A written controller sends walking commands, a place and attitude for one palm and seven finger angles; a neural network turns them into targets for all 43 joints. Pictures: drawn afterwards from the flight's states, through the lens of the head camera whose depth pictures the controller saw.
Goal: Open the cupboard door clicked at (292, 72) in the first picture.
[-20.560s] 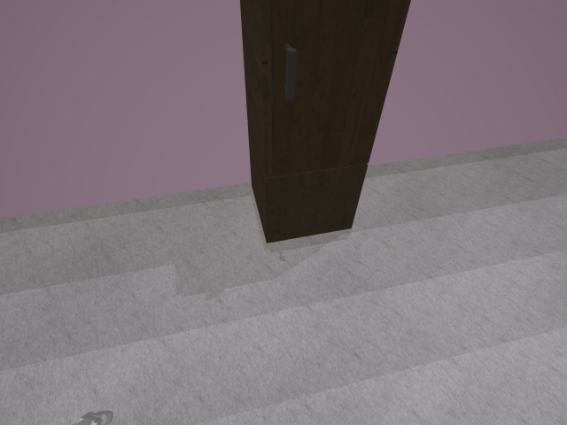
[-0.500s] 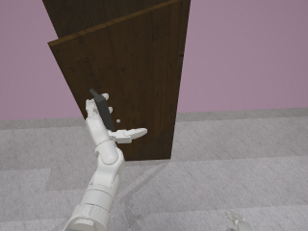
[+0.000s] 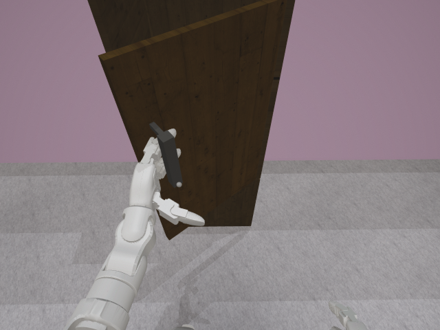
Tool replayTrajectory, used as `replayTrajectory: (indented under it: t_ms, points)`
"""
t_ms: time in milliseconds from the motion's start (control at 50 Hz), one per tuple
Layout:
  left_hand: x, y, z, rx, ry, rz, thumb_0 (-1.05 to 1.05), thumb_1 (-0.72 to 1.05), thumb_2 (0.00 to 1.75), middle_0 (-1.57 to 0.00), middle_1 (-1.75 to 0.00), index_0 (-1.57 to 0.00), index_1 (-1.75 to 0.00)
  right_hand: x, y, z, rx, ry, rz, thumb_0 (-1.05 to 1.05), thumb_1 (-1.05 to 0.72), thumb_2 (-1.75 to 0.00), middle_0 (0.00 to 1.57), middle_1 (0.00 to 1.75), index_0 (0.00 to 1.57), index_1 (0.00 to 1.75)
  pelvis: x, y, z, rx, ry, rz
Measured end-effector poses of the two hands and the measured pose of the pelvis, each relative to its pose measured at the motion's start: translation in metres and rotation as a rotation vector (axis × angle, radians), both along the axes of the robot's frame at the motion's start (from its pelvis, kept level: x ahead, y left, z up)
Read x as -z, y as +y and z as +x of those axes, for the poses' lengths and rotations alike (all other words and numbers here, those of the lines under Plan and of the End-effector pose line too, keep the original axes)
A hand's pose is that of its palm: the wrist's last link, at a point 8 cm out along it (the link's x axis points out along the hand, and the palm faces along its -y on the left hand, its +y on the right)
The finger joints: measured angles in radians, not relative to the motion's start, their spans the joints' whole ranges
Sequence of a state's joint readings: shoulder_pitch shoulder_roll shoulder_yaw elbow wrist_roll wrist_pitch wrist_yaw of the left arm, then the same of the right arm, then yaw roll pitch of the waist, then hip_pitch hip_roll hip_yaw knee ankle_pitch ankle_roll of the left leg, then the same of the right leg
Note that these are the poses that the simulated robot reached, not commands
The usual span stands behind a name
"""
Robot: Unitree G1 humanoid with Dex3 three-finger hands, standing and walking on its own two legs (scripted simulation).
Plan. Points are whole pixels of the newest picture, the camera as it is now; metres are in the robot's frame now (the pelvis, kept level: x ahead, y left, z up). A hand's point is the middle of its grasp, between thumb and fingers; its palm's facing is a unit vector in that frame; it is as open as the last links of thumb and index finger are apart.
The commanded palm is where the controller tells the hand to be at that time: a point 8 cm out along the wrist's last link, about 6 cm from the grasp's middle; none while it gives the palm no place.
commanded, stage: slide the hand sideways off the handle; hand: left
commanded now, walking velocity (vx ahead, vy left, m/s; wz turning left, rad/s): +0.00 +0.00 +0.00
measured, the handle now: (165, 155) +0.42 +0.14 +0.08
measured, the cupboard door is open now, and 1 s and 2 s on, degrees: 38 40 40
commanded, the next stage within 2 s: draw the hand back to the body in 0.98 s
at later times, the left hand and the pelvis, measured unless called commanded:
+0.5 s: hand (166, 201) +0.32 +0.12 +0.07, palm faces +0.03 -1.00 -0.02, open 16.1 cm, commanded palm +0.29 +0.18 +0.07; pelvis +0.02 -0.01 +0.00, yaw -2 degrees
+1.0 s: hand (128, 230) +0.26 +0.17 +0.08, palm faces +0.08 -1.00 -0.03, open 16.3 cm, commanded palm +0.24 +0.22 +0.07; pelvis +0.01 -0.02 +0.00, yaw +0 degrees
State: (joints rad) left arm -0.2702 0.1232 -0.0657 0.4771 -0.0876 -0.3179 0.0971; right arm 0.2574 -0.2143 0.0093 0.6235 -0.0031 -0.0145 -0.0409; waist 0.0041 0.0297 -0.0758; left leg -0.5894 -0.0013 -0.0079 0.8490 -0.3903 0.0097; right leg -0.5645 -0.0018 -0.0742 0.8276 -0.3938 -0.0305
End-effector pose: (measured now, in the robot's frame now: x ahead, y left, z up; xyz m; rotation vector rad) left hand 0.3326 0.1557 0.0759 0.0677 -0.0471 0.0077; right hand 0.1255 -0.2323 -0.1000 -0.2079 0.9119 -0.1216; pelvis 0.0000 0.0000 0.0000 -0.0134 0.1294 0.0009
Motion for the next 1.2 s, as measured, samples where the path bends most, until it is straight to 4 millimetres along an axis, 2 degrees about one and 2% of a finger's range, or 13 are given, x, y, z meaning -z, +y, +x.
replayTrajectory:
  t_ms: [120,300,600,760,1040,1200]
  points:
    - [0.0,0.0,-0.001,0.022,0.019,-0.074,-0.01,-0.5,0.3,-0.23,-0.41,-0.21,-0.43,-0.006,0.001,-0.001,0.005,-0.033,0.008,0.01,-0.91,-0.9,0.2,0.3,0.2,0.3,-0.003,0.004,0.0,0.013,-0.003,0.004]
    - [0.003,-0.003,-0.011,0.007,0.006,-0.083,-0.01,-0.5,0.3,-0.21,-0.4,-0.21,-0.36,-0.014,0.007,0.012,-0.003,-0.081,0.045,0.01,-0.91,-0.9,0.2,0.3,0.2,0.3,-0.003,0.002,0.007,0.039,0.005,0.014]
    - [0.003,0.027,-0.049,-0.042,0.026,-0.056,-0.01,-0.5,0.3,-0.21,-0.33,-0.19,-0.33,-0.019,-0.002,0.047,-0.027,-0.133,0.044,0.01,-0.91,-0.9,0.2,0.3,0.2,0.3,-0.004,-0.011,0.019,0.026,0.006,0.015]
    - [0.002,0.047,-0.072,-0.082,0.032,-0.035,-0.01,-0.5,0.3,-0.18,-0.32,-0.17,-0.31,-0.021,-0.012,0.058,-0.04,-0.169,0.03,0.01,-0.91,-0.9,0.2,0.3,0.2,0.3,-0.002,-0.02,0.02,0.011,0.005,0.016]
    - [0.0,0.066,-0.101,-0.066,0.027,-0.039,-0.01,-0.5,0.3,-0.15,-0.3,-0.15,-0.31,-0.021,-0.021,0.053,-0.043,-0.21,0.003,0.01,-0.91,-0.9,0.2,0.3,0.2,0.3,0.002,-0.023,0.012,-0.003,0.003,0.01]
    - [-0.005,0.065,-0.095,-0.043,0.007,-0.037,-0.01,-0.5,0.3,-0.15,-0.3,-0.15,-0.31,-0.02,-0.014,0.045,-0.036,-0.219,0.0,0.01,-0.91,-0.9,0.2,0.3,0.2,0.3,0.004,-0.018,0.005,0.0,-0.002,0.005]
